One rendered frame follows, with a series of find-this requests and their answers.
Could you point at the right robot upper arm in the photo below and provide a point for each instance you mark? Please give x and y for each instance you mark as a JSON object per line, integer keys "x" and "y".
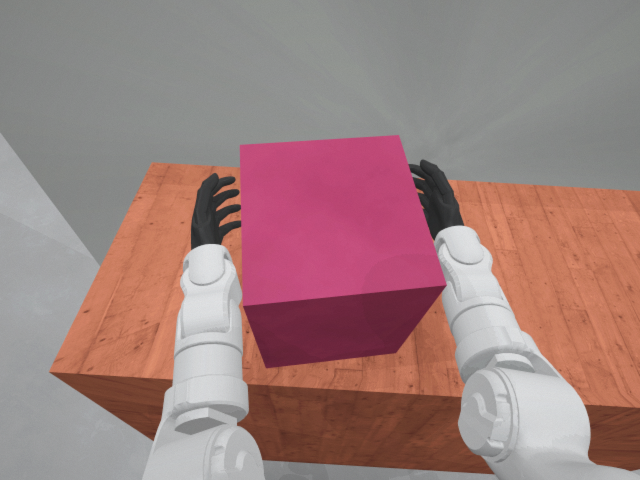
{"x": 529, "y": 426}

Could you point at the left robot forearm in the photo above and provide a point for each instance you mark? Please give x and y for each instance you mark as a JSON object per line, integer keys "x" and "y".
{"x": 208, "y": 388}

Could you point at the left robot upper arm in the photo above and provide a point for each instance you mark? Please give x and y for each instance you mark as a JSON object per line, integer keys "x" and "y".
{"x": 224, "y": 452}

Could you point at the robot left hand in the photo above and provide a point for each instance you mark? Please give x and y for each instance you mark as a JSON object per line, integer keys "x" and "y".
{"x": 205, "y": 220}

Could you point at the robot right hand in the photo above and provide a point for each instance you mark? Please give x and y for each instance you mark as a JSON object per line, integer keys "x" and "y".
{"x": 441, "y": 208}

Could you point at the pedestal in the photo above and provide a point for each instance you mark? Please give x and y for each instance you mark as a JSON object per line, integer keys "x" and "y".
{"x": 566, "y": 258}

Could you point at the right robot forearm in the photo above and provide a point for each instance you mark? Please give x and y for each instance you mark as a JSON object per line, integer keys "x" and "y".
{"x": 480, "y": 318}

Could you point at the carton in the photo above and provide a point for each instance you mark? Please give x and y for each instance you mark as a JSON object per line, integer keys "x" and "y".
{"x": 337, "y": 258}

